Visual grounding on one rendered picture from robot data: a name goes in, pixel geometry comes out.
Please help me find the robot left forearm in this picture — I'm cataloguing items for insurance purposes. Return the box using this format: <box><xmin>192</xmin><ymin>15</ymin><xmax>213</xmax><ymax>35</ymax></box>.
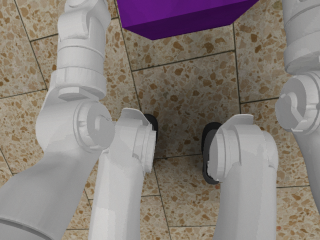
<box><xmin>39</xmin><ymin>0</ymin><xmax>111</xmax><ymax>113</ymax></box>

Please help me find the robot left upper arm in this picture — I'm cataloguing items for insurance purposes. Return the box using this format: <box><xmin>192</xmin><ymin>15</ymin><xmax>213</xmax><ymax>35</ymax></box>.
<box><xmin>0</xmin><ymin>98</ymin><xmax>116</xmax><ymax>240</ymax></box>

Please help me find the carton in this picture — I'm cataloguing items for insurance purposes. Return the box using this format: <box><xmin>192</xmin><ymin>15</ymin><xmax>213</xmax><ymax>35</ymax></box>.
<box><xmin>117</xmin><ymin>0</ymin><xmax>259</xmax><ymax>41</ymax></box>

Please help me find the robot right upper arm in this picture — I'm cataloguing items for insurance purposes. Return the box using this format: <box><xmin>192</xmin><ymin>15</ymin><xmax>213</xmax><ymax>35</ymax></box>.
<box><xmin>275</xmin><ymin>70</ymin><xmax>320</xmax><ymax>215</ymax></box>

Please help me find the robot right foot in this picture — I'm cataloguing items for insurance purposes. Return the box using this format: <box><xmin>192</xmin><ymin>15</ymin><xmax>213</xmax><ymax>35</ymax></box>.
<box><xmin>201</xmin><ymin>122</ymin><xmax>222</xmax><ymax>185</ymax></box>

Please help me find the robot right thigh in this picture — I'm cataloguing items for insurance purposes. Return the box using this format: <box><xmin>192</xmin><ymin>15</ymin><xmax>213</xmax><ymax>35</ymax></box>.
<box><xmin>210</xmin><ymin>124</ymin><xmax>277</xmax><ymax>240</ymax></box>

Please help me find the robot right forearm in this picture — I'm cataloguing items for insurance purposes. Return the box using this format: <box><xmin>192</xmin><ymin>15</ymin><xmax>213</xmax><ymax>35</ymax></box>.
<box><xmin>282</xmin><ymin>0</ymin><xmax>320</xmax><ymax>76</ymax></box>

